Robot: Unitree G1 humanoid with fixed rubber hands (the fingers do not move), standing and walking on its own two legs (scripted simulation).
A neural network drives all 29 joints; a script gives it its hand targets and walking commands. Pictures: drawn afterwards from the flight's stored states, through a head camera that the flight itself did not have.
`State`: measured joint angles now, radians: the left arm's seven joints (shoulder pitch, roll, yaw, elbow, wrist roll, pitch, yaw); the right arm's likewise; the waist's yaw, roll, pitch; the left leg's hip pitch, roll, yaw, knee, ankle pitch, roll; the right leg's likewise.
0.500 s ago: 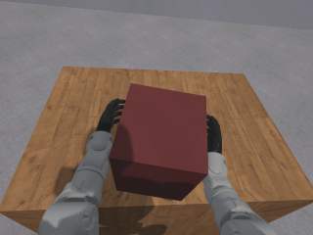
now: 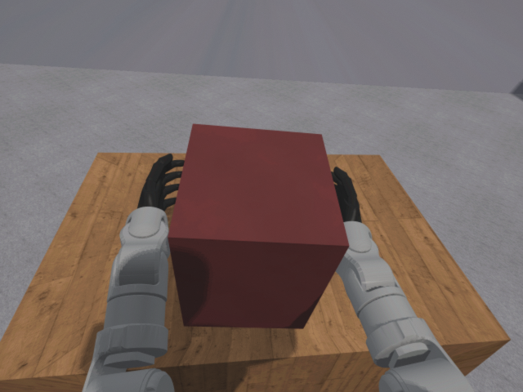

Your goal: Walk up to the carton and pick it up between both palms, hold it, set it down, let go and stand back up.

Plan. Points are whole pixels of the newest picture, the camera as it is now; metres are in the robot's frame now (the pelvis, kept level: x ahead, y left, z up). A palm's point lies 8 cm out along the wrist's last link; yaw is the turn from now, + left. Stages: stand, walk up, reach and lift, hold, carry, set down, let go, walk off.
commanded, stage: reach and lift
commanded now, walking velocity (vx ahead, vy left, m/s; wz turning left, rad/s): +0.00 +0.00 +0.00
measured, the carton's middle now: (251, 232) +0.36 -0.01 +0.10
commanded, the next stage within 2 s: hold in 1.36 s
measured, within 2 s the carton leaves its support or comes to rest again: neither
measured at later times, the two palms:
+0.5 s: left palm (137, 202) +0.35 +0.15 +0.18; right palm (342, 204) +0.35 -0.14 +0.17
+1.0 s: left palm (139, 196) +0.35 +0.15 +0.19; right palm (346, 194) +0.36 -0.15 +0.19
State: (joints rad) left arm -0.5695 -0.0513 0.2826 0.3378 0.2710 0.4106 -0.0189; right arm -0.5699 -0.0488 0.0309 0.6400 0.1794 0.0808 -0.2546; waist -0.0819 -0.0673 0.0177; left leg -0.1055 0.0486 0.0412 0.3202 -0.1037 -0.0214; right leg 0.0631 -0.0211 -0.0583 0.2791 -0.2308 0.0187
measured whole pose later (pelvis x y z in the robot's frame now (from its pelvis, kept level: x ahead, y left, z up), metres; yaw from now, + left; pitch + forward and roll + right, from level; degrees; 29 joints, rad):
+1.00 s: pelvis -0.01 +0.00 +0.00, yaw +0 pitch -7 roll -1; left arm -0.64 -0.04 0.30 0.21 0.26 0.69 0.02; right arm -0.74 -0.07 0.02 0.62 0.23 0.34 -0.22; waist -0.09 -0.04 -0.01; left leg -0.13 0.05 0.03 0.35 -0.10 -0.02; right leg 0.03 -0.02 -0.07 0.33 -0.24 0.01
